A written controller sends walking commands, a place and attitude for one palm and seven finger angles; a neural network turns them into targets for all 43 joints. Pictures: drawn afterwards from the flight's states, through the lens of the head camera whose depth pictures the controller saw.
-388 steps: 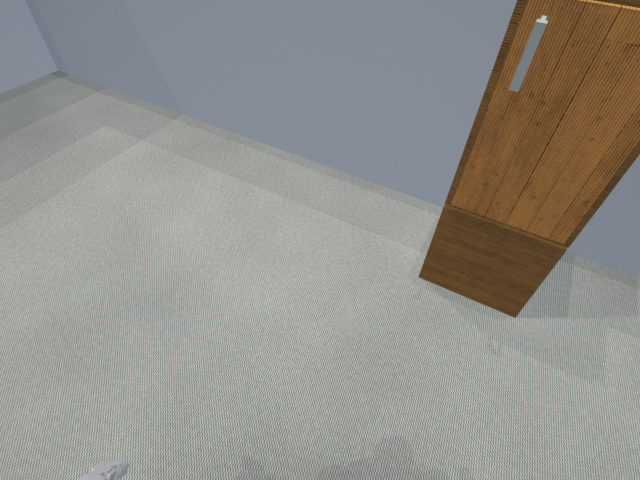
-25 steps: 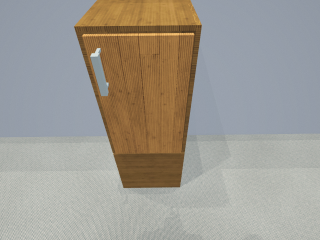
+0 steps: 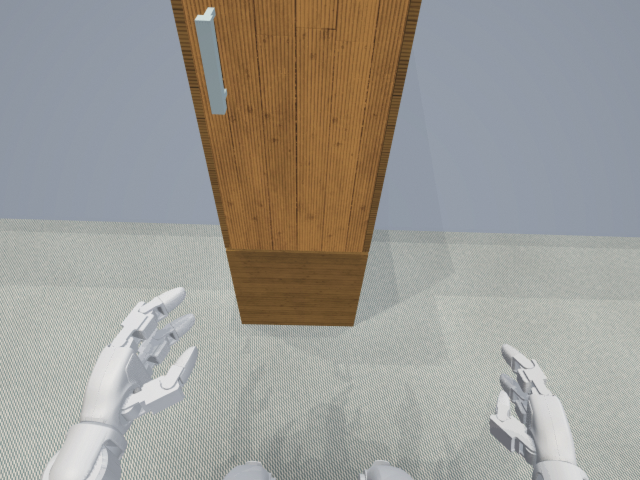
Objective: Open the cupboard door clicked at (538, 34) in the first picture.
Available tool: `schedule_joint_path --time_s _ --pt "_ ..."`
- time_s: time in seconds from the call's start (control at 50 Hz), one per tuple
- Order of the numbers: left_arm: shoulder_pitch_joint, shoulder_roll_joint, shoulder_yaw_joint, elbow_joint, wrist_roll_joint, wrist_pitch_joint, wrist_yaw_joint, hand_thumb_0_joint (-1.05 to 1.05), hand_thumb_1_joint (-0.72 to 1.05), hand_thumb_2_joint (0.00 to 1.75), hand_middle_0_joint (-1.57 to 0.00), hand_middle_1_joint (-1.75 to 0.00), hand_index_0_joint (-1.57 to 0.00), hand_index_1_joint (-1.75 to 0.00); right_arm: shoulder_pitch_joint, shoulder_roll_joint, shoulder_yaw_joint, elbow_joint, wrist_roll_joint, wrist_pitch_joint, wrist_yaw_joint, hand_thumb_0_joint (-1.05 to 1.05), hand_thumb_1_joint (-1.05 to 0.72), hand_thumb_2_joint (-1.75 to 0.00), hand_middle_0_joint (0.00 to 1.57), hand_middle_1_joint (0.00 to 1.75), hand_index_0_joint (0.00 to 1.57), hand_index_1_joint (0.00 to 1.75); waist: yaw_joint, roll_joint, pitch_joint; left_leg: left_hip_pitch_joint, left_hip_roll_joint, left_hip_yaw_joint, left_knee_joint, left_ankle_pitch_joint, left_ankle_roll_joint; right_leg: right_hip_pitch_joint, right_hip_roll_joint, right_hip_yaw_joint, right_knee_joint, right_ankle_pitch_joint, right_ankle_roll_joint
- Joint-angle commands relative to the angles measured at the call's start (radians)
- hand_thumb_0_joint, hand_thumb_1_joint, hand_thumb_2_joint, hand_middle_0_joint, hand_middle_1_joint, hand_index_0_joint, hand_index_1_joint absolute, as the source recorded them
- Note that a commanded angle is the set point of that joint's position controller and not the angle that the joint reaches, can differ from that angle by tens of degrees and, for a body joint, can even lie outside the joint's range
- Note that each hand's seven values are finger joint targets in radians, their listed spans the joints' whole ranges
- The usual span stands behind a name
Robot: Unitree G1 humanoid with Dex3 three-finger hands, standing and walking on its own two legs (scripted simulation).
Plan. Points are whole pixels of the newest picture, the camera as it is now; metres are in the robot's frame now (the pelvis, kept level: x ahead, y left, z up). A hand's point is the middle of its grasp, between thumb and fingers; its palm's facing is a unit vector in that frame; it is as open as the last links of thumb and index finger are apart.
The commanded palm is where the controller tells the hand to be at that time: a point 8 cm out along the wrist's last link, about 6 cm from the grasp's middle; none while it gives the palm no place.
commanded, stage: raise the hand with hooked fingers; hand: left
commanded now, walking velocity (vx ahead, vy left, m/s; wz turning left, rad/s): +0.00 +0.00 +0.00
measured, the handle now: (214, 62) +0.66 +0.21 +0.20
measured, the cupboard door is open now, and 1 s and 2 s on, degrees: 0 0 0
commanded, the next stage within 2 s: move the hooked fingers beside the handle in 1.68 s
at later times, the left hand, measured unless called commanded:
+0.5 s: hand (103, 288) +0.29 +0.26 +0.12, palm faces +0.12 -0.99 -0.07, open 11.6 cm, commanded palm +0.25 +0.30 +0.12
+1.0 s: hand (82, 216) +0.33 +0.28 +0.18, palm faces +0.08 -0.99 -0.08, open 13.9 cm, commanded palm +0.30 +0.32 +0.19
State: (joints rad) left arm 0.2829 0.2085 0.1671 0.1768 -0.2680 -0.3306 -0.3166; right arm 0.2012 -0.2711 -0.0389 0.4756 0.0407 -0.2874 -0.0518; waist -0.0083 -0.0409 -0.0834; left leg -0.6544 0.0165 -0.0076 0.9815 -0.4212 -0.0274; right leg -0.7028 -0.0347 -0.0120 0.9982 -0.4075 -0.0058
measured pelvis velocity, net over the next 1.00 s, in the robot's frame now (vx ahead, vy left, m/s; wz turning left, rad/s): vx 0.07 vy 0.00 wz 0.05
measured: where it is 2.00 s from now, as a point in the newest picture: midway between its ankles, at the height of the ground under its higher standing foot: outside the picture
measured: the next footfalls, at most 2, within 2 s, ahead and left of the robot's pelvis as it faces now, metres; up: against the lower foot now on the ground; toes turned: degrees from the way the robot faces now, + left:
none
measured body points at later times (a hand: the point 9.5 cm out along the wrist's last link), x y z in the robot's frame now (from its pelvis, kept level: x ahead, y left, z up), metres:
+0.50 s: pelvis +0.04 +0.03 +0.02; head +0.06 +0.03 +0.47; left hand +0.27 +0.31 +0.13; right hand +0.20 -0.19 -0.05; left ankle +0.05 +0.14 -0.68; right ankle +0.07 -0.11 -0.68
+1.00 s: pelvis +0.07 +0.00 +0.04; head +0.07 -0.01 +0.49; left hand +0.32 +0.33 +0.19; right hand +0.27 -0.21 -0.02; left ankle +0.05 +0.14 -0.68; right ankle +0.07 -0.11 -0.68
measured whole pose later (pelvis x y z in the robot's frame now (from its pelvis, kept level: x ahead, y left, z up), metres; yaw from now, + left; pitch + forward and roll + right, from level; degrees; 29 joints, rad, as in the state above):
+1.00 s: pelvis +0.07 +0.00 +0.04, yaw +3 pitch +2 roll -1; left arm -0.03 0.42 0.41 0.14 -0.33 0.06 -0.43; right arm 0.23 -0.26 0.07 0.57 0.06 -0.24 -0.12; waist 0.04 0.05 -0.05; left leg -0.35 0.02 -0.06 0.69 -0.39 -0.03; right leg -0.36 0.00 -0.03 0.68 -0.36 -0.01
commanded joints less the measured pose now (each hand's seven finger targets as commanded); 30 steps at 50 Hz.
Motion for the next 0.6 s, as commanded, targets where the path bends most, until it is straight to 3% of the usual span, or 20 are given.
schedule_joint_path --time_s 0.0,0.02,0.04,0.06,0.08,0.1,0.14,0.16,0.2,0.26,0.3,0.32,0.34,0.38,0.42,0.44,0.48,0.52,0.58 --pt "-0.185 0.166 0.107 -0.516 -0.011 -0.081 0.113 0.0 0.39 0.68 -0.24 -0.63 -0.24 -0.63 -0.041 -0.074 -0.012 -0.195 -0.007 -0.041 -0.018 0.0 -0.9 -0.9 0.2 0.3 0.2 0.3 0.036 0.131 -0.112 -0.026 -0.05 0.019 -0.176 -0.201 0.044 0.091 0.015 0.06 -0.265 -0.369 -0.011" --pt "-0.295 0.183 0.093 -0.625 0.007 -0.126 0.153 0.0 0.36 0.67 -0.24 -0.64 -0.24 -0.64 -0.032 -0.073 -0.004 -0.176 -0.018 -0.044 -0.023 0.0 -0.9 -0.9 0.2 0.3 0.2 0.3 0.005 0.11 -0.115 -0.018 -0.035 -0.008 -0.177 -0.217 0.049 0.065 0.028 0.034 -0.222 -0.325 -0.012" --pt "-0.27 0.177 0.079 -0.654 0.036 -0.158 0.181 0.0 0.34 0.66 -0.24 -0.66 -0.24 -0.66 -0.013 -0.074 -0.004 -0.158 -0.025 -0.05 -0.026 0.0 -0.9 -0.9 0.2 0.3 0.2 0.3 0.002 0.157 -0.129 0.018 -0.024 -0.014 -0.181 -0.205 0.052 0.053 0.039 0.016 -0.201 -0.271 -0.022" --pt "-0.224 0.138 0.032 -0.642 0.049 -0.181 0.19 0.0 0.32 0.65 -0.24 -0.68 -0.24 -0.68 0.012 -0.072 0.005 -0.138 -0.029 -0.057 -0.025 0.0 -0.9 -0.9 0.2 0.3 0.2 0.3 -0.018 0.169 -0.117 0.035 -0.021 -0.023 -0.179 -0.194 0.054 0.028 0.045 -0.008 -0.183 -0.22 -0.024" --pt "-0.212 0.139 0.011 -0.646 0.056 -0.2 0.188 0.0 0.29 0.64 -0.24 -0.69 -0.24 -0.69 0.018 -0.081 0.01 -0.122 -0.03 -0.065 -0.027 0.0 -0.9 -0.9 0.2 0.3 0.2 0.3 -0.03 0.187 -0.114 0.043 -0.02 -0.033 -0.17 -0.172 0.056 0.016 0.048 -0.015 -0.173 -0.177 -0.025" --pt "-0.214 0.14 -0.012 -0.623 0.056 -0.204 0.175 0.0 0.27 0.63 -0.25 -0.7 -0.25 -0.7 0.017 -0.089 0.017 -0.108 -0.029 -0.072 -0.027 0.0 -0.9 -0.9 0.2 0.3 0.2 0.3 -0.044 0.206 -0.112 0.051 -0.021 -0.042 -0.172 -0.161 0.055 0.021 0.049 -0.017 -0.176 -0.155 -0.024" --pt "-0.218 0.15 -0.05 -0.529 0.05 -0.16 0.13 0.0 0.22 0.61 -0.25 -0.74 -0.25 -0.74 0.009 -0.112 0.03 -0.093 -0.017 -0.076 -0.031 0.0 -0.9 -0.9 0.2 0.3 0.2 0.3 -0.07 0.178 -0.067 0.025 -0.022 -0.068 -0.193 -0.215 0.053 0.03 0.052 -0.019 -0.191 -0.172 -0.018" --pt "-0.206 0.145 -0.067 -0.471 0.048 -0.118 0.102 0.0 0.2 0.6 -0.25 -0.75 -0.25 -0.75 0.008 -0.119 0.035 -0.088 -0.009 -0.075 -0.037 0.0 -0.9 -0.9 0.2 0.3 0.2 0.3 -0.07 0.152 -0.046 0.014 -0.021 -0.077 -0.209 -0.239 0.052 0.037 0.054 -0.025 -0.196 -0.176 -0.017" --pt "-0.184 0.182 -0.025 -0.351 0.041 -0.008 0.051 0.0 0.15 0.58 -0.25 -0.78 -0.25 -0.78 0.01 -0.13 0.036 -0.079 0.006 -0.065 -0.051 0.0 -0.9 -0.9 0.2 0.3 0.2 0.3 -0.053 0.086 -0.033 0.001 -0.02 -0.084 -0.238 -0.232 0.052 0.071 0.054 -0.03 -0.222 -0.168 -0.013" --pt "-0.172 0.245 0.098 -0.3 -0.002 0.154 0.018 0.0 0.08 0.55 -0.26 -0.82 -0.26 -0.82 -0.019 -0.126 0.039 -0.099 0.016 -0.043 -0.064 0.0 -0.9 -0.9 0.2 0.3 0.2 0.3 0.022 0.071 -0.106 0.033 -0.028 -0.071 -0.273 -0.141 0.047 0.17 0.043 -0.035 -0.256 -0.133 -0.01" --pt "-0.152 0.256 0.174 -0.361 -0.042 0.197 0.035 0.0 0.04 0.53 -0.26 -0.86 -0.26 -0.86 -0.03 -0.107 0.042 -0.116 0.01 -0.042 -0.064 0.0 -0.9 -0.9 0.2 0.3 0.2 0.3 0.064 0.053 -0.184 0.092 -0.03 -0.064 -0.282 -0.001 0.04 0.247 0.046 -0.054 -0.257 -0.032 -0.013" --pt "-0.137 0.273 0.22 -0.392 -0.06 0.198 0.052 0.0 0.01 0.52 -0.26 -0.87 -0.26 -0.87 -0.042 -0.095 0.047 -0.118 0.004 -0.048 -0.06 0.0 -0.9 -0.9 0.2 0.3 0.2 0.3 0.088 0.082 -0.2 0.114 -0.03 -0.059 -0.279 0.073 0.036 0.278 0.052 -0.058 -0.252 0.021 -0.019" --pt "-0.147 0.271 0.238 -0.448 -0.071 0.184 0.07 0.0 -0.01 0.51 -0.27 -0.88 -0.27 -0.88 -0.025 -0.087 0.05 -0.116 -0.002 -0.052 -0.053 0.0 -0.9 -0.9 0.2 0.3 0.2 0.3 0.086 0.087 -0.231 0.143 -0.029 -0.057 -0.281 0.144 0.03 0.295 0.052 -0.068 -0.245 0.088 -0.019" --pt "-0.149 0.247 0.232 -0.508 -0.069 0.136 0.099 0.0 -0.06 0.49 -0.27 -0.92 -0.27 -0.92 -0.011 -0.078 0.047 -0.104 -0.008 -0.06 -0.037 0.0 -0.9 -0.9 0.2 0.3 0.2 0.3 0.076 0.098 -0.224 0.185 -0.02 -0.049 -0.279 0.248 0.02 0.293 0.059 -0.078 -0.234 0.187 -0.02" --pt "-0.164 0.237 0.206 -0.516 -0.05 0.094 0.111 0.0 -0.1 0.47 -0.27 -0.94 -0.27 -0.94 0.006 -0.085 0.045 -0.088 -0.016 -0.066 -0.022 0.0 -0.9 -0.9 0.2 0.3 0.2 0.3 0.058 0.104 -0.187 0.197 -0.017 -0.046 -0.272 0.301 0.018 0.285 0.065 -0.076 -0.231 0.233 -0.021" --pt "-0.177 0.221 0.174 -0.501 -0.032 0.083 0.107 0.0 -0.13 0.46 -0.27 -0.96 -0.27 -0.96 0.012 -0.091 0.042 -0.082 -0.015 -0.067 -0.017 0.0 -0.9 -0.9 0.2 0.3 0.2 0.3 0.036 0.125 -0.159 0.209 -0.014 -0.043 -0.271 0.306 0.018 0.258 0.063 -0.076 -0.234 0.241 -0.019" --pt "-0.181 0.207 0.138 -0.45 -0.016 0.088 0.081 0.0 -0.17 0.44 -0.28 -0.99 -0.28 -0.99 0.03 -0.104 0.036 -0.063 -0.01 -0.064 -0.015 0.0 -0.9 -0.9 0.2 0.3 0.2 0.3 0.011 0.146 -0.129 0.216 -0.012 -0.038 -0.271 0.282 0.022 0.234 0.059 -0.075 -0.251 0.227 -0.016" --pt "-0.208 0.221 0.13 -0.388 -0.017 0.122 0.039 0.0 -0.22 0.42 -0.28 -1.02 -0.28 -1.02 0.03 -0.12 0.034 -0.059 -0.001 -0.056 -0.026 0.0 -0.9 -0.9 0.2 0.3 0.2 0.3 0.0 0.103 -0.086 0.202 -0.014 -0.042 -0.285 0.231 0.03 0.243 0.062 -0.071 -0.277 0.194 -0.015" --pt "-0.275 0.313 0.206 -0.396 -0.039 0.173 -0.01 0.0 -0.29 0.39 -0.29 -1.07 -0.29 -1.07 0.017 -0.129 0.03 -0.064 0.008 -0.047 -0.051 0.0 -0.9 -0.9 0.2 0.3 0.2 0.3 0.022 0.116 -0.152 0.241 -0.022 -0.035 -0.303 0.234 0.037 0.309 0.049 -0.058 -0.311 0.206 -0.014"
